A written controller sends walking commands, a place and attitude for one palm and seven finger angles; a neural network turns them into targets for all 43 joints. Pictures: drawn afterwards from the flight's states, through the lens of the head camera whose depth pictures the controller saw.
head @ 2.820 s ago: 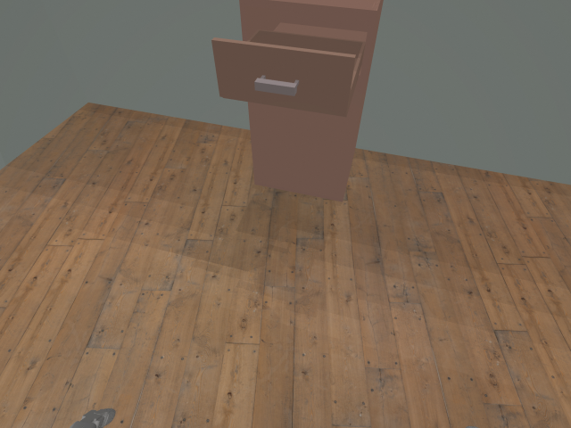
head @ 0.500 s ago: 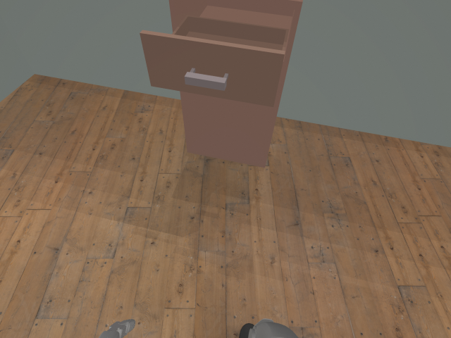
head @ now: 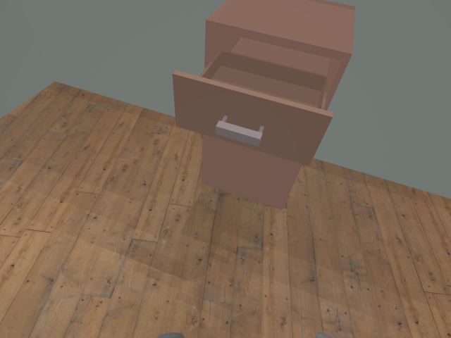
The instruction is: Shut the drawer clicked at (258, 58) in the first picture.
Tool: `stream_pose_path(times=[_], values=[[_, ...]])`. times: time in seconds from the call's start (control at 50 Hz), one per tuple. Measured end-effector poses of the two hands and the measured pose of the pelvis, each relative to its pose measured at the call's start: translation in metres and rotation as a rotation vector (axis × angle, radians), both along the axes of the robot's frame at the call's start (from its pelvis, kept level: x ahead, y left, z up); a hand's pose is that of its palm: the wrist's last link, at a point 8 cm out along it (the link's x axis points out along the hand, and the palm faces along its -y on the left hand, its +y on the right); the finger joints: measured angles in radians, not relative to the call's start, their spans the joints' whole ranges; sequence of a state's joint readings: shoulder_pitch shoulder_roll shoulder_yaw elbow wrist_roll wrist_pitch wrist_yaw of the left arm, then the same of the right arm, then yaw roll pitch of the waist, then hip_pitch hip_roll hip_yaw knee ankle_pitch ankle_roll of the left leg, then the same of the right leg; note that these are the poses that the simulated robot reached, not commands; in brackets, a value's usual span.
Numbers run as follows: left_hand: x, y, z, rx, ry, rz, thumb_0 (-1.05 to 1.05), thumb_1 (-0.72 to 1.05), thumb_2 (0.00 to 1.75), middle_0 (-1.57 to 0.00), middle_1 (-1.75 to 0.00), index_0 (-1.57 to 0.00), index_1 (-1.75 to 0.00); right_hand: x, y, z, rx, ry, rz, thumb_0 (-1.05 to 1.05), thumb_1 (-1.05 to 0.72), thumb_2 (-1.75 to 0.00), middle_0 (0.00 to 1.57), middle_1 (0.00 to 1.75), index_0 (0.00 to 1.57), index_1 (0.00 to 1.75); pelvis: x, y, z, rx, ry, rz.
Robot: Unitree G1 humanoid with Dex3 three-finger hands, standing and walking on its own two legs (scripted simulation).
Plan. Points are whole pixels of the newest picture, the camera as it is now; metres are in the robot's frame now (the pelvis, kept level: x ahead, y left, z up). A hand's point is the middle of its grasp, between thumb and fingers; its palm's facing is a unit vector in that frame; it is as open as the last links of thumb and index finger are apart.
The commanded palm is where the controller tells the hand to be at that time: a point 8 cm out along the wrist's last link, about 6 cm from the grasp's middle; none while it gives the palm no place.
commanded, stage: turn to face it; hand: left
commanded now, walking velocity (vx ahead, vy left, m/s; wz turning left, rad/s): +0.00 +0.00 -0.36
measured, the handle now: (240, 128) +0.62 +0.03 -0.01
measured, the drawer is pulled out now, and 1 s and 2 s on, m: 0.30 0.30 0.30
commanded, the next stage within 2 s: take the last steps up to it in 0.34 s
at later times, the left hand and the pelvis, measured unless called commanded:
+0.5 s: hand out of the picture +0.08 +0.15 -0.15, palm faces -0.10 -0.96 -0.24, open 7.4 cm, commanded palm none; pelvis +0.01 -0.03 +0.01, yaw -9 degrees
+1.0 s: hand (183, 309) +0.20 +0.10 -0.16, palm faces -0.26 -0.95 -0.16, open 7.4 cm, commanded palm none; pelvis +0.09 -0.05 +0.01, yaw -15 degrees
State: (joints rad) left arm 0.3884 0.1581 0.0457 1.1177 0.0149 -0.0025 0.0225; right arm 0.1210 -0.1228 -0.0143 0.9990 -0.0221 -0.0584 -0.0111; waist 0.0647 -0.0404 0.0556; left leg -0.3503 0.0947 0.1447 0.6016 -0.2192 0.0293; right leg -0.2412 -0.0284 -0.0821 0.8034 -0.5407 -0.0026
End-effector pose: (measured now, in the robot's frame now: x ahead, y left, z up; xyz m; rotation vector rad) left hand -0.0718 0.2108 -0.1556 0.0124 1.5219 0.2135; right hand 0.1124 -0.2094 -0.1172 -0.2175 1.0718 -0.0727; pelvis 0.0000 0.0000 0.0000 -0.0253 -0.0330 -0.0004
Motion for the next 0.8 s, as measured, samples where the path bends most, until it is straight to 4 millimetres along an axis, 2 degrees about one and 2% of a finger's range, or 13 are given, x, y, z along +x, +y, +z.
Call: stream_pose_path(times=[0.06,0.14,0.24,0.3,0.4,0.52,0.7,0.8], values=[[0.021,0.006,0.006,0.000,-0.004,-0.036,0.01,0.91,0.90,-0.19,-0.30,-0.20,-0.30,-0.004,0.008,0.001,0.020,0.009,-0.052,0.00,-0.92,-0.90,0.20,0.30,0.20,0.30,0.005,0.004,0.005,0.002,0.001,-0.028],[0.059,0.013,0.013,0.023,-0.056,-0.092,0.01,0.91,0.90,-0.19,-0.30,-0.20,-0.30,-0.011,-0.003,0.001,0.021,0.008,-0.114,-0.03,-0.94,-0.90,0.21,0.30,0.20,0.30,0.006,0.003,0.008,0.013,0.009,-0.063],[0.108,0.012,0.021,0.079,-0.165,-0.161,0.01,0.91,0.90,-0.19,-0.30,-0.20,-0.30,-0.040,-0.027,-0.014,0.033,0.074,-0.182,-0.02,-0.93,-0.90,0.21,0.30,0.20,0.30,0.006,-0.008,0.005,0.031,0.013,-0.091],[0.129,0.005,0.023,0.118,-0.227,-0.202,0.01,0.91,0.90,-0.19,-0.30,-0.20,-0.30,-0.063,-0.044,-0.030,0.050,0.129,-0.229,-0.01,-0.92,-0.90,0.21,0.30,0.20,0.30,0.006,-0.019,-0.003,0.047,0.012,-0.109],[0.144,-0.006,0.038,0.126,-0.250,-0.242,0.01,0.91,0.90,-0.19,-0.30,-0.20,-0.30,-0.096,-0.058,-0.028,0.053,0.221,-0.285,0.00,-0.91,-0.90,0.20,0.30,0.20,0.30,0.008,-0.026,0.006,0.044,0.018,-0.130],[0.156,-0.011,0.039,0.102,-0.237,-0.283,0.01,0.90,0.90,-0.20,-0.30,-0.20,-0.30,-0.121,-0.058,-0.018,0.038,0.259,-0.333,0.01,-0.91,-0.90,0.20,0.30,0.19,0.30,0.011,-0.027,0.013,0.041,0.030,-0.158],[0.164,0.002,0.012,0.027,-0.194,-0.283,0.01,0.90,0.90,-0.20,-0.30,-0.20,-0.30,-0.128,-0.029,-0.010,0.006,0.243,-0.357,0.01,-0.91,-0.90,0.20,0.30,0.19,0.30,0.029,-0.011,0.005,0.019,0.024,-0.196],[0.187,-0.002,0.019,0.006,-0.168,-0.330,0.01,0.91,0.90,-0.19,-0.30,-0.20,-0.30,-0.144,-0.010,0.000,0.034,0.294,-0.414,0.01,-0.91,-0.90,0.20,0.30,0.20,0.30,0.048,-0.014,0.016,0.019,0.030,-0.214]])
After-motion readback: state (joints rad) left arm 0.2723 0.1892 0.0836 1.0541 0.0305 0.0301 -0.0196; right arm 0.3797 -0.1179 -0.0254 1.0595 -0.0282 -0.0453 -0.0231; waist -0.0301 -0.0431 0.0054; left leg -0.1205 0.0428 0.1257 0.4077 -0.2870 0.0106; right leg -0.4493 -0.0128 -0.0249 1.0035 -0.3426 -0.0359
